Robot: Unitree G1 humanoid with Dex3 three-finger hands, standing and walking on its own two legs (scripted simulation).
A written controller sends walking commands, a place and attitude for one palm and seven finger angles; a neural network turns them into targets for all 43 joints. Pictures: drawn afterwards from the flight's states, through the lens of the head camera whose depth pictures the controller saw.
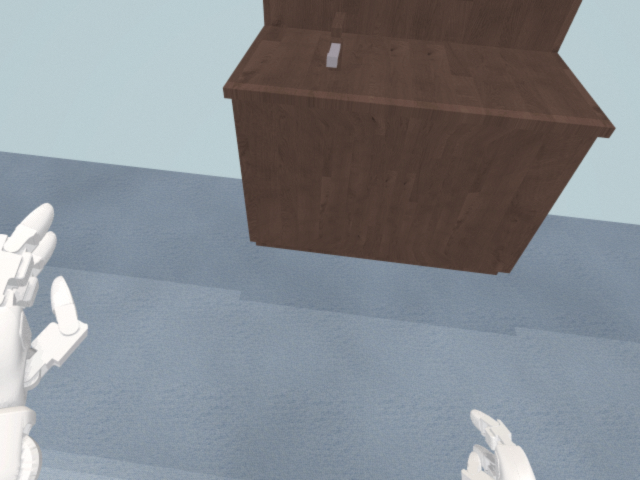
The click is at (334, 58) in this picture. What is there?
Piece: tap's lever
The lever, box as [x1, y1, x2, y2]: [326, 53, 337, 67]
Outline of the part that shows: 328,53 326,66 336,67 337,54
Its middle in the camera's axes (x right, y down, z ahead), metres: +0.03 -0.48 +1.04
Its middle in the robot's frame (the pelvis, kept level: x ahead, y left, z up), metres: +1.11 +0.04 +0.05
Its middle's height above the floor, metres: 0.82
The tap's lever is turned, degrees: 0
